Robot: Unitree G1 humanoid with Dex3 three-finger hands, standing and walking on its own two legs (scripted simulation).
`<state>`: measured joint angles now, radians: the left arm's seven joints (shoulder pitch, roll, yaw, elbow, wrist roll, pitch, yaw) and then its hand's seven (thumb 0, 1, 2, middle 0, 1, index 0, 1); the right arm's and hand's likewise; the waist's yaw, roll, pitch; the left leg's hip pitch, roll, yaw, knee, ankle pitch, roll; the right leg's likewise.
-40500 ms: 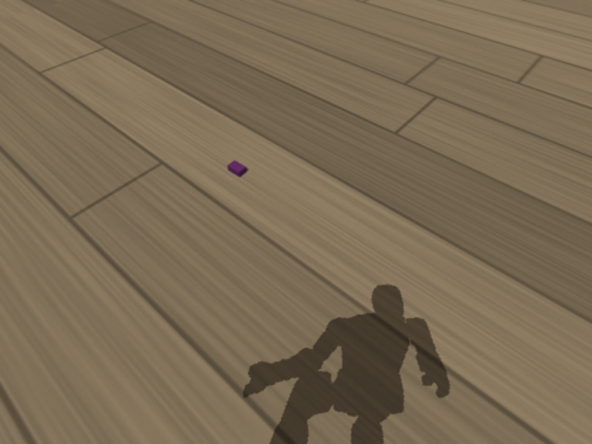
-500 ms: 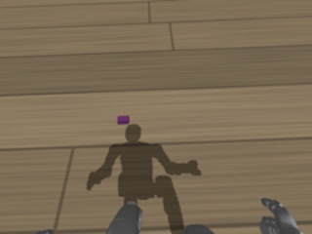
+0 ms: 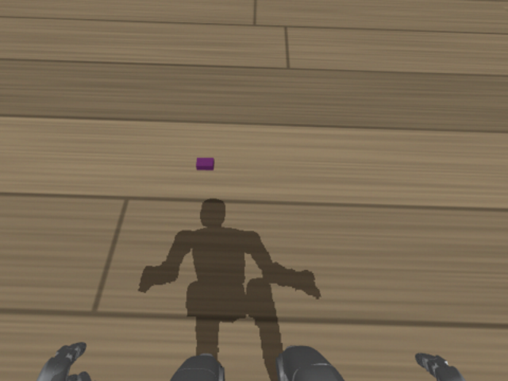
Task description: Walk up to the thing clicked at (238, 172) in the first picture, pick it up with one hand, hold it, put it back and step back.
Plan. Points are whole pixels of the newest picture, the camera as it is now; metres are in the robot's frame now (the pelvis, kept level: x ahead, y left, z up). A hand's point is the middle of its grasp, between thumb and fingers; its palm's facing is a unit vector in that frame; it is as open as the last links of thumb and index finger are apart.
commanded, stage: step back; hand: left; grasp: from above
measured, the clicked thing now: (205, 163) +1.06 +0.24 -0.74
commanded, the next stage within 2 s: stand in 1.26 s
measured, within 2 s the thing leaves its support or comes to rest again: neither
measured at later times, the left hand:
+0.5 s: hand out of the picture -0.04 +0.28 -0.14, palm faces +0.04 -0.91 -0.42, open 7.4 cm
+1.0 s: hand out of the picture +0.03 +0.28 -0.15, palm faces +0.05 -0.93 -0.37, open 7.4 cm
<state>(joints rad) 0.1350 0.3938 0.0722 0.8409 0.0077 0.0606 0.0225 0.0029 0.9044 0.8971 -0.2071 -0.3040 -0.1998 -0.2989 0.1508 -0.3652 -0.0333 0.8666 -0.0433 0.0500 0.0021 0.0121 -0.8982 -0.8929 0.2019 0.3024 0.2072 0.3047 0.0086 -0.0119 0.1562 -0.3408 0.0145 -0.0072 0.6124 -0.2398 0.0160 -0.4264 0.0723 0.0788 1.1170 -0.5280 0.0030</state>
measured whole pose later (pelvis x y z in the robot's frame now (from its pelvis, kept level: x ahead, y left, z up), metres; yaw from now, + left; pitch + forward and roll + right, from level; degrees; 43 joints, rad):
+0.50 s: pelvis -0.08 +0.00 +0.00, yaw +1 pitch -3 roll +2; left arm 0.23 0.40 0.06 0.98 0.02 0.01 0.00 0.00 0.90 0.90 -0.21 -0.30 -0.20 -0.30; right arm 0.23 -0.36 -0.06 0.99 -0.04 0.00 0.03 0.01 -0.90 -0.89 0.20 0.30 0.20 0.30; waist 0.02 -0.02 0.07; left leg -0.23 -0.03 -0.03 0.57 -0.30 0.01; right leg -0.32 -0.03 0.02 0.80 -0.49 -0.02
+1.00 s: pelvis -0.04 +0.01 +0.00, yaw +2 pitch -2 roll +0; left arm 0.15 0.37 0.04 1.02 0.01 0.00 0.01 0.00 0.90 0.90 -0.21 -0.30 -0.20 -0.30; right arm 0.14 -0.36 -0.04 1.04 -0.03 -0.01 0.01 0.01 -0.90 -0.89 0.20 0.30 0.20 0.30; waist 0.03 0.00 0.08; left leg -0.28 0.03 0.01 0.60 -0.27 -0.02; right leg -0.21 -0.04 -0.03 0.61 -0.35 0.02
